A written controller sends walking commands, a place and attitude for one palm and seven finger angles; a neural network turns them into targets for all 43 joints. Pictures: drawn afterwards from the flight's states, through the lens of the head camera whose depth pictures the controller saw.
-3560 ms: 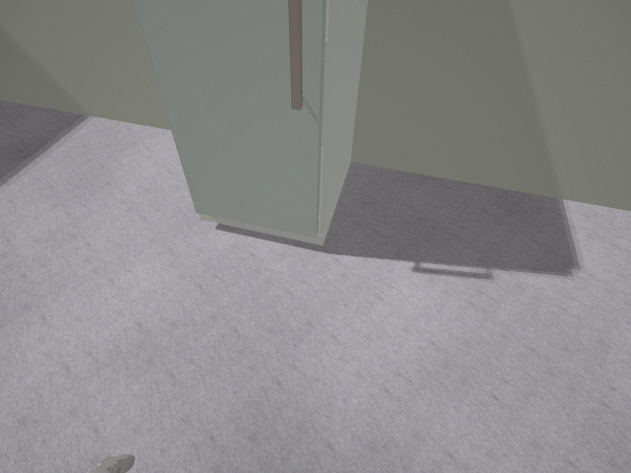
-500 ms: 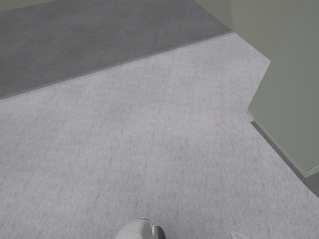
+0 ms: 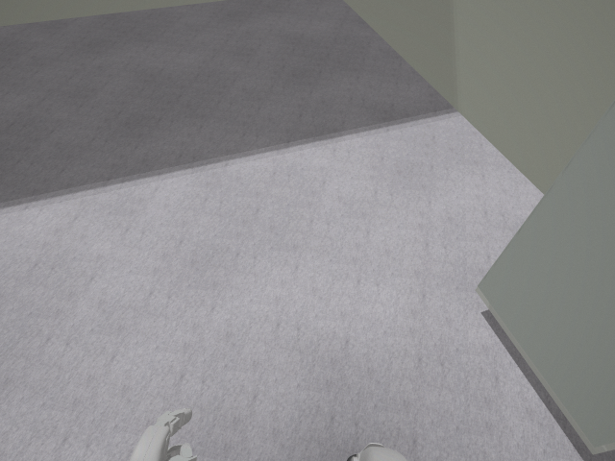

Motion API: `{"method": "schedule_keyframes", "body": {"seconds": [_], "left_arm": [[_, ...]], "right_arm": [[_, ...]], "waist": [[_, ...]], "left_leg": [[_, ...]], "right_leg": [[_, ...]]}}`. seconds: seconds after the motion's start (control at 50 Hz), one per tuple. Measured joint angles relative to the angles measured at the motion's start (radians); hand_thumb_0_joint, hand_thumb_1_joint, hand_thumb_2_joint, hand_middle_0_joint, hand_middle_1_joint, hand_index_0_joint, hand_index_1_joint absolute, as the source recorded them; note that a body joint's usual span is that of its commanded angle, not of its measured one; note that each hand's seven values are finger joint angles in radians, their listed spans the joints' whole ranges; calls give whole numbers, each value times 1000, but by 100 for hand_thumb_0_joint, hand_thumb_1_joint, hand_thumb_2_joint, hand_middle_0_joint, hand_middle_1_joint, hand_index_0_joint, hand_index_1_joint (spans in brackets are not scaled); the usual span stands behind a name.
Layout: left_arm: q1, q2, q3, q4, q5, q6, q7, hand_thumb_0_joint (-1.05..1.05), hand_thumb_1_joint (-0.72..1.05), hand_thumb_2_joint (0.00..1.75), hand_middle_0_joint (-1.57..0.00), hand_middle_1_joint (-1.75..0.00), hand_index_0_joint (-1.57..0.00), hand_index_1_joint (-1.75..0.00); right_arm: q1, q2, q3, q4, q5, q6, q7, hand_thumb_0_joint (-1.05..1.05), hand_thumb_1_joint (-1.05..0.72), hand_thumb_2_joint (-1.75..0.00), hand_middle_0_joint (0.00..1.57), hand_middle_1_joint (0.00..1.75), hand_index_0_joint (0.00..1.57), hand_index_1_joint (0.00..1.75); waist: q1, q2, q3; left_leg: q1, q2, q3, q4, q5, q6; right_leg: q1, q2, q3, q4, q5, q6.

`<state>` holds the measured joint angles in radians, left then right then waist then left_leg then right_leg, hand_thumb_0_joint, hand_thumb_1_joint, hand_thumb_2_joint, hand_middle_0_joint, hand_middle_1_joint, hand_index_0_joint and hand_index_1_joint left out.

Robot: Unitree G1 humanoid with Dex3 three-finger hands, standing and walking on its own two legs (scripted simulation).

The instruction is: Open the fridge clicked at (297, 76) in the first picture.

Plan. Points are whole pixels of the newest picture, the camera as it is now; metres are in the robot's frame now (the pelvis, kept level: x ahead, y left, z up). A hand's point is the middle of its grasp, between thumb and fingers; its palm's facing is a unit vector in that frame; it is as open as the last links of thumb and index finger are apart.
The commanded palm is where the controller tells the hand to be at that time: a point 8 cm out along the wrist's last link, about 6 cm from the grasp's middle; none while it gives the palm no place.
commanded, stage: walk to a spot facing it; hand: right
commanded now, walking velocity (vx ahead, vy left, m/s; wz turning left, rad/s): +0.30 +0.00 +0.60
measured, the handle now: out of the picture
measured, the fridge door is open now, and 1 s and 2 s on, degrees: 0 0 0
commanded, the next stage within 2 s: turn to face it in 0.38 s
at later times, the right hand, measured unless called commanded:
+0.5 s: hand (383, 337) +0.34 -0.14 -0.16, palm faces -0.31 +0.92 -0.25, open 7.4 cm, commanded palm none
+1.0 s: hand (390, 354) +0.32 -0.15 -0.18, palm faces -0.07 +0.99 -0.15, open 7.3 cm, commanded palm none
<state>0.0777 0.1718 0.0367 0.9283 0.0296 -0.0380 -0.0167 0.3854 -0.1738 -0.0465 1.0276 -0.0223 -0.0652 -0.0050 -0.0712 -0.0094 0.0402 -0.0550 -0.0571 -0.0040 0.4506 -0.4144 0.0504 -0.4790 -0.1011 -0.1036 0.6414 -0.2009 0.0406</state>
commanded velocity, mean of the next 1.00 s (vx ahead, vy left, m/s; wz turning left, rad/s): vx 0.02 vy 0.00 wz -0.06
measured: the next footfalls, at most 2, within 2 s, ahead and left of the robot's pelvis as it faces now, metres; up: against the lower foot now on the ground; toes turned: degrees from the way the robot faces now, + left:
right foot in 0.02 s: +0.14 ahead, -0.13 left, +0.00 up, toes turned -7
left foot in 0.50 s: +0.26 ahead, +0.15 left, +0.00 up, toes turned +26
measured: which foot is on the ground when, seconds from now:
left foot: down 0.00-0.04, up 0.06-0.48, down 0.50-0.96, up 0.98-1.00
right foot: up 0.00-0.00, down 0.02-0.50, up 0.52-0.94, down 0.96-1.00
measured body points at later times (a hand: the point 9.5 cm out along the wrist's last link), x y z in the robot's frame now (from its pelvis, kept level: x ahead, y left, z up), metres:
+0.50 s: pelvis +0.17 +0.02 -0.01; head +0.20 +0.05 +0.43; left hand +0.06 +0.24 -0.17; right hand +0.35 -0.19 -0.14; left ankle +0.22 +0.13 -0.73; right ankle +0.10 -0.12 -0.72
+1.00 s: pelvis +0.20 +0.01 -0.01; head +0.23 -0.01 +0.44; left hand +0.20 +0.26 -0.15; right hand +0.32 -0.20 -0.17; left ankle +0.22 +0.13 -0.72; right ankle +0.22 -0.08 -0.73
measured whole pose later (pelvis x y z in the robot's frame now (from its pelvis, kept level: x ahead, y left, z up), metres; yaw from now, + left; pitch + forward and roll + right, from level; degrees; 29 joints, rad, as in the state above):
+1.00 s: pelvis +0.20 +0.01 -0.01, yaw +6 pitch +0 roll +2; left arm 0.26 0.16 0.06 0.97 0.03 0.03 0.00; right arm 0.15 -0.17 -0.06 0.94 -0.02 0.04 -0.02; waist 0.03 0.04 0.06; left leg -0.39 0.13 0.26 0.78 -0.43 -0.02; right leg -0.34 -0.06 -0.12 0.70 -0.36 -0.02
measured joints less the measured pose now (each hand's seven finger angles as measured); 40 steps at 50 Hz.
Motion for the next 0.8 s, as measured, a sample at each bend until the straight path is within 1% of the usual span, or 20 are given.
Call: {"method": "schedule_keyframes", "body": {"seconds": [0.02, 0.04, 0.08, 0.12, 0.14, 0.18, 0.22, 0.28, 0.32, 0.38, 0.44, 0.48, 0.5, 0.52, 0.56, 0.58, 0.62, 0.7, 0.74, 0.8], "left_arm": [[-3, -3, -4, -2, 1, -8, 2, 1, 91, 90, -20, -30, -20, -30], [-11, -12, -6, 0, 5, -19, 7, 1, 91, 90, -20, -30, -20, -30], [-11, -23, -17, -6, 5, -33, 10, 1, 91, 90, -20, -30, -21, -30], [15, -33, -21, -5, 2, -41, 17, 1, 91, 90, -20, -30, -21, -30], [35, -36, -20, -1, 1, -43, 22, 1, 91, 90, -20, -30, -21, -30], [79, -41, -17, 19, -2, -45, 32, 1, 91, 90, -20, -30, -21, -30], [117, -32, 7, 33, -13, -48, 51, -1, 93, 90, -20, -30, -21, -30], [164, -3, 16, 66, -11, -33, 56, -1, 95, 90, -20, -30, -21, -30], [192, 10, 18, 84, -9, -22, 55, -1, 94, 90, -20, -30, -21, -30], [222, 23, 24, 99, -5, -6, 51, 0, 93, 90, -20, -30, -20, -30], [242, 32, 30, 104, -2, 8, 45, 0, 92, 90, -20, -30, -20, -30], [258, 36, 34, 103, -3, 18, 40, 0, 92, 90, -20, -30, -20, -30], [269, 35, 34, 102, -6, 24, 36, 0, 92, 90, -20, -30, -20, -30], [265, 38, 33, 103, -10, 33, 33, 1, 91, 90, -20, -30, -20, -30], [243, 41, 28, 103, -20, 55, 39, 1, 91, 90, -20, -30, -20, -30], [233, 38, 25, 102, -21, 62, 41, 1, 91, 90, -20, -30, -20, -30], [219, 29, 17, 101, -18, 67, 42, 1, 91, 90, -20, -30, -20, -30], [210, 0, 3, 92, -15, 70, 38, 1, 91, 90, -20, -30, -20, -30], [210, -15, -1, 89, -15, 75, 33, 1, 91, 90, -20, -30, -20, -30], [207, -28, 1, 92, -12, 88, 29, 1, 92, 90, -20, -30, -20, -30]], "right_arm": [[18, 2, -1, 6, 3, 3, 0, 0, -91, -90, 20, 29, 20, 30], [24, -1, -5, 18, 8, 12, 1, 0, -91, -90, 20, 29, 20, 30], [22, -1, -8, 40, 13, 31, 6, 1, -91, -90, 20, 29, 20, 30], [15, -2, -15, 52, 7, 47, 14, 1, -91, -90, 20, 29, 20, 30], [6, -4, -21, 52, 3, 55, 20, 1, -91, -90, 20, 29, 20, 30], [-23, -12, -30, 35, -3, 68, 28, 1, -91, -90, 20, 29, 20, 30], [-55, -18, -41, 6, -5, 78, 30, 1, -91, -90, 20, 29, 19, 30], [-108, -28, -53, -34, -7, 91, 32, 1, -91, -90, 20, 29, 19, 30], [-146, -32, -58, -55, -7, 98, 34, 1, -91, -90, 20, 29, 19, 30], [-198, -33, -57, -79, -6, 105, 37, 1, -92, -90, 20, 29, 19, 30], [-237, -32, -51, -98, -6, 102, 38, 1, -92, -90, 20, 29, 19, 30], [-251, -35, -44, -112, -7, 90, 39, 1, -92, -90, 20, 29, 19, 30], [-255, -40, -40, -119, -10, 77, 38, 1, -91, -90, 20, 29, 19, 30], [-266, -38, -37, -121, -11, 61, 33, 0, -91, -90, 20, 29, 19, 30], [-285, -30, -23, -118, 0, 45, 18, 0, -91, -90, 20, 29, 19, 30], [-290, -23, -17, -116, 2, 46, 10, 0, -91, -90, 20, 29, 19, 30], [-293, -8, -4, -108, 4, 50, -3, 0, -91, -90, 20, 29, 19, 30], [-289, 25, 22, -85, 2, 57, -14, 0, -91, -90, 20, 29, 20, 30], [-290, 42, 30, -82, 2, 62, -14, 0, -91, -90, 20, 29, 20, 30], [-289, 63, 35, -85, 0, 66, -13, 1, -91, -90, 21, 29, 20, 30]], "waist": [[-5, 7, 1], [-5, 28, 11], [-6, 48, 30], [8, 53, 29], [18, 54, 27], [30, 53, 24], [37, 53, 21], [45, 53, 17], [53, 51, 19], [72, 38, 34], [96, 17, 54], [106, -1, 62], [109, -4, 63], [107, -16, 70], [117, -34, 89], [121, -39, 90], [125, -43, 78], [137, -40, 28], [137, -33, 11], [127, -19, 0]], "left_leg": [[-6, 4, -13, 49, -33, -7], [-38, 16, -25, 149, -59, -10], [-154, 28, -29, 470, -96, -15], [-264, 48, -3, 699, -56, -26], [-311, 65, 13, 760, -22, -32], [-394, 98, 36, 810, 38, -45], [-464, 123, 44, 802, 83, -59], [-534, 153, 56, 737, 149, -77], [-552, 165, 71, 659, 188, -87], [-533, 165, 99, 495, 205, -91], [-480, 145, 122, 344, 195, -79], [-419, 119, 140, 246, 206, -63], [-384, 109, 146, 200, 239, -33], [-393, 97, 146, 226, 216, 2], [-391, 85, 147, 264, 165, 32], [-374, 82, 150, 254, 156, 36], [-334, 78, 156, 206, 166, 26], [-266, 82, 184, 109, 194, 28], [-243, 91, 206, 84, 196, 25], [-222, 108, 241, 70, 192, 17]], "right_leg": [[46, 16, -14, -61, 34, -15], [61, 27, -29, -55, 45, -40], [93, 19, -69, -7, -26, -67], [151, 8, -100, -23, -74, -71], [182, 5, -110, -47, -76, -60], [238, 1, -129, -96, -76, -58], [283, -3, -151, -136, -78, -59], [336, -8, -186, -176, -90, -52], [364, -13, -208, -189, -104, -43], [397, -24, -242, -183, -136, -26], [418, -46, -280, -135, -191, 0], [416, -76, -298, -56, -248, 21], [393, -97, -295, 27, -276, 28], [340, -109, -247, 157, -306, 29], [224, -75, -102, 405, -360, 20], [176, -54, -51, 490, -353, 15], [106, -29, 8, 571, -300, 9], [53, -13, 46, 466, -226, 5], [50, -9, 44, 405, -218, 7], [58, -3, 27, 340, -223, 9]]}}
